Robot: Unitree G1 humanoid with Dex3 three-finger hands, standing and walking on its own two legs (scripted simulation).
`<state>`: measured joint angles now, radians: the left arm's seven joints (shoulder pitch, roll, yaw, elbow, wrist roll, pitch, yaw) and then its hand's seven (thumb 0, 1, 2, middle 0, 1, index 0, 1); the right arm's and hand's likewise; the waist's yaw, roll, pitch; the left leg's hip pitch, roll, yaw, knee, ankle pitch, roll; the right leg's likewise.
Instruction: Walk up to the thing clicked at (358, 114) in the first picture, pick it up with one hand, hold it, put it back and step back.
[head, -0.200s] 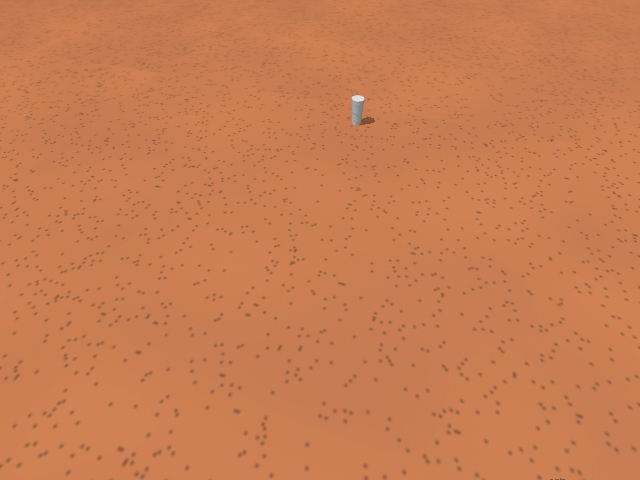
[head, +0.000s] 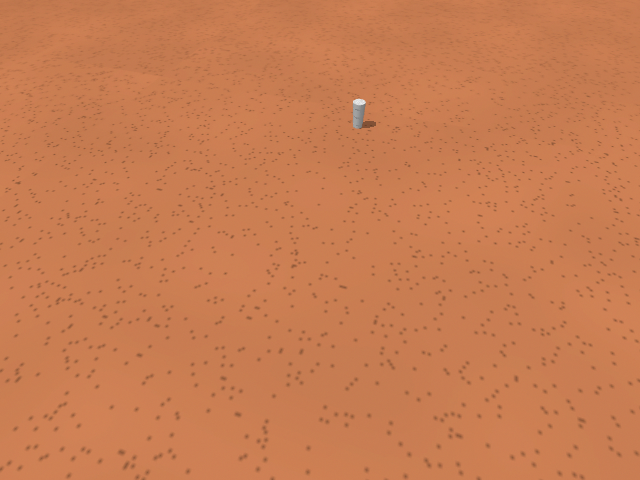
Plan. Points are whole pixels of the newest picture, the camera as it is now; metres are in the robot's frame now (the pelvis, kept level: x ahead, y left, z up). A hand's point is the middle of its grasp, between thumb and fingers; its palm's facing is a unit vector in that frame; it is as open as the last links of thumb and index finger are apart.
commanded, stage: stand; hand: left
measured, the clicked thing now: (358, 114) +2.10 -0.18 -0.71
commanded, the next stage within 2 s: walk up in 0.92 s
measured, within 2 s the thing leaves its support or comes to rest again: neither
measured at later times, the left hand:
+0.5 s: hand out of the picture +0.07 +0.25 -0.16, palm faces -0.03 -0.94 -0.33, open 7.4 cm
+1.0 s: hand out of the picture +0.08 +0.25 -0.15, palm faces -0.05 -0.95 -0.32, open 7.4 cm
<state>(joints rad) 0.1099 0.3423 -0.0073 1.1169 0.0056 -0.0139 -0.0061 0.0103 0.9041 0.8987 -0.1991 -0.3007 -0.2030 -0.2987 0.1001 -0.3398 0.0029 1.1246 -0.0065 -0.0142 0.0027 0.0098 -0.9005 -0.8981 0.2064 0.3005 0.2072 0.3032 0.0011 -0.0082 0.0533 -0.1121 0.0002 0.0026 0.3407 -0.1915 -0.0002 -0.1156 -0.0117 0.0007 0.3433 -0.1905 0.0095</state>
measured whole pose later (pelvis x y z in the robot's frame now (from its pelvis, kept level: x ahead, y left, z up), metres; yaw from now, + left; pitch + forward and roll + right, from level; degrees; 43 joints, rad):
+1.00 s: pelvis +0.01 +0.00 +0.00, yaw -2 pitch -1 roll +1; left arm 0.18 0.37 0.04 1.07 0.03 -0.01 -0.06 0.01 0.90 0.90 -0.20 -0.30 -0.20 -0.30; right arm 0.16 -0.35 -0.04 1.07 -0.04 -0.04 0.04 0.01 -0.90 -0.90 0.21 0.30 0.21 0.30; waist 0.01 -0.02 0.00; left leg -0.14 0.00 0.04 0.41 -0.36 0.04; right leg -0.21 -0.02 0.02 0.54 -0.41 -0.02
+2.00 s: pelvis +0.48 -0.13 -0.01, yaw -11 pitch -2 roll +1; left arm 0.23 0.45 0.04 0.90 -0.02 -0.07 -0.07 0.01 0.91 0.90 -0.20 -0.30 -0.20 -0.30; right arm 0.29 -0.39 -0.06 0.89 0.00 -0.09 0.06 0.01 -0.90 -0.90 0.21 0.30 0.21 0.30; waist -0.03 -0.06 0.04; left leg -0.12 0.04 0.14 0.43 -0.27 0.01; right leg -0.54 -0.08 0.04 0.97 -0.27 0.00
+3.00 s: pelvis +1.00 -0.21 -0.01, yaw -11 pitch -3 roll +1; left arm 0.24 0.44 0.04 0.91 0.00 -0.04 -0.07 0.01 0.91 0.90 -0.20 -0.30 -0.20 -0.30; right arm 0.34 -0.39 -0.06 0.89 0.00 -0.09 0.05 0.01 -0.90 -0.90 0.21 0.30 0.21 0.30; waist -0.03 -0.05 0.07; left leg -0.06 -0.02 0.13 0.37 -0.27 0.05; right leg -0.54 -0.11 0.01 0.79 -0.16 0.00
